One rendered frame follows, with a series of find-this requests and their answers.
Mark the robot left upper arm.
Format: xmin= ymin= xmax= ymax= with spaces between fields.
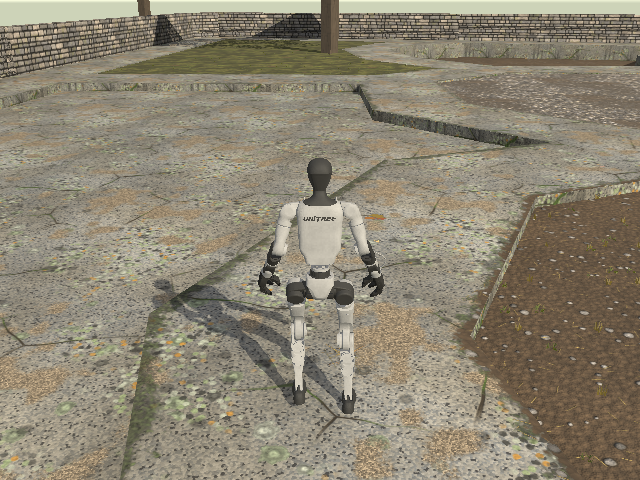
xmin=272 ymin=201 xmax=299 ymax=257

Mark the robot right forearm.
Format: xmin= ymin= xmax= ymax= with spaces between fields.
xmin=361 ymin=240 xmax=382 ymax=278

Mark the left robot hand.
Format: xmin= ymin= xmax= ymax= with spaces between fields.
xmin=258 ymin=272 xmax=281 ymax=295

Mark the right robot hand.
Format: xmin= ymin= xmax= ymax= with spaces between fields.
xmin=362 ymin=273 xmax=385 ymax=297

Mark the humanoid robot head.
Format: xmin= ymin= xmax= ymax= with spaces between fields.
xmin=303 ymin=158 xmax=337 ymax=206

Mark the robot left forearm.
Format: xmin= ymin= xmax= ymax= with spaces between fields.
xmin=261 ymin=241 xmax=281 ymax=278

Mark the robot right upper arm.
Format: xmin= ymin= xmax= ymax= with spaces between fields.
xmin=340 ymin=201 xmax=370 ymax=256

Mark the right robot shin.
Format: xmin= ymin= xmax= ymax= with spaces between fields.
xmin=340 ymin=333 xmax=355 ymax=400

